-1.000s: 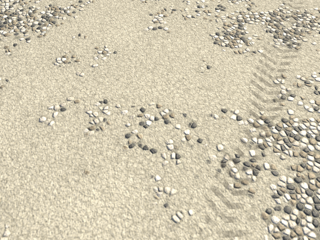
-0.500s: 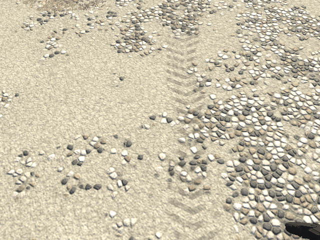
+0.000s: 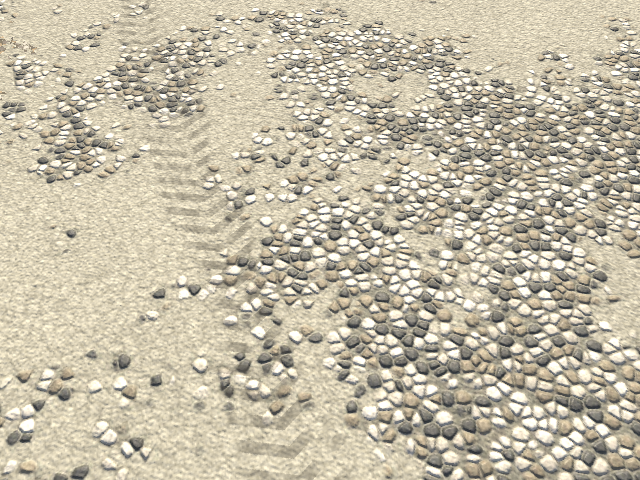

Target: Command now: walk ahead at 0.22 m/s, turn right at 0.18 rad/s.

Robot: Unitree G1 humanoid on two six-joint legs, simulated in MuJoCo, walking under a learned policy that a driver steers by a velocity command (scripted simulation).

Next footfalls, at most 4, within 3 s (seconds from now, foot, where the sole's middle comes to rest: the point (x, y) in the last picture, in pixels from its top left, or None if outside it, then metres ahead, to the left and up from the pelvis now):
0.50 left None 0.31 0.22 -0.77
0.96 right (179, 348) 0.79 0.33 -0.77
1.40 left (28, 288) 0.99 0.73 -0.77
1.80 right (28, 167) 1.43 0.84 -0.77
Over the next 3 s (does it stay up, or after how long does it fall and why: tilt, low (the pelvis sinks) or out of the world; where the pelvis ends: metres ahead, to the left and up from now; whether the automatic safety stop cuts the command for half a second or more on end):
stays up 1.51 1.80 -0.02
